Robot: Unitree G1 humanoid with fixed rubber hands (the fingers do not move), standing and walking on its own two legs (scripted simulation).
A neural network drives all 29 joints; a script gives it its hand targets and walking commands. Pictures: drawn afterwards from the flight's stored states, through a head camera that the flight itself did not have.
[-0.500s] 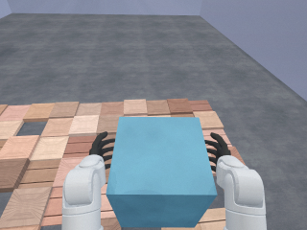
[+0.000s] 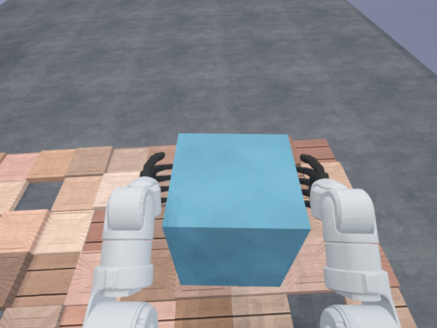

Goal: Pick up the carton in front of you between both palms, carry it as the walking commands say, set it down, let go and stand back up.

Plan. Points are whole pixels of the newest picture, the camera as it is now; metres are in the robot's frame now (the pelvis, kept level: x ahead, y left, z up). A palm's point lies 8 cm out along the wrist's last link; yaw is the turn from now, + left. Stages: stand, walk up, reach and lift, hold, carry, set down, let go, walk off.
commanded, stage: carry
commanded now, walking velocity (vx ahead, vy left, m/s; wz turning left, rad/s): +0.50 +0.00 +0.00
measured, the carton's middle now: (231, 213) +0.34 +0.00 +0.02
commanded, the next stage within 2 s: none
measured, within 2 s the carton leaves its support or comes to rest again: neither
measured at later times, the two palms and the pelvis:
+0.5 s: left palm (172, 54) +0.73 +0.15 +0.17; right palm (288, 56) +0.70 -0.15 +0.17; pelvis +0.33 +0.02 +0.03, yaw -2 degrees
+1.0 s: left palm (194, 13) +1.02 +0.12 +0.17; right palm (282, 11) +1.04 -0.18 +0.16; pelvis +0.66 -0.05 +0.04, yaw +0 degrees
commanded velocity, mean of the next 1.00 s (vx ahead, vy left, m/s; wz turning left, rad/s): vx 0.50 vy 0.00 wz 0.00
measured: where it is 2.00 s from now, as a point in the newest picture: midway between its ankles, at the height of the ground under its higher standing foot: (248, 146)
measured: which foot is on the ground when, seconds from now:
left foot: up 0.00-0.36, down 0.38-0.84, up 0.86-1.00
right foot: down 0.00-0.42, up 0.44-0.78, down 0.80-1.00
